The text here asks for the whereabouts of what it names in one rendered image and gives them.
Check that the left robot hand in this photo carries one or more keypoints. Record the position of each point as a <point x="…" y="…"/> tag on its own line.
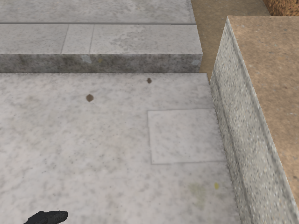
<point x="51" y="217"/>

